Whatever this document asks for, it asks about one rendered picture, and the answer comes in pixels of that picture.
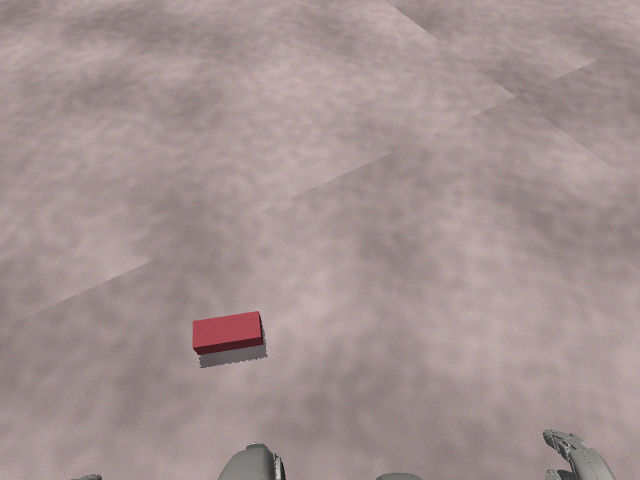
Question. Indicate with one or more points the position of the carton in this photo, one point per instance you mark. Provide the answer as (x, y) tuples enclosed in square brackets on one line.
[(227, 333)]

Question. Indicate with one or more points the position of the right robot hand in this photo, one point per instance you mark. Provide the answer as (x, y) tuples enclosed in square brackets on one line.
[(586, 464)]

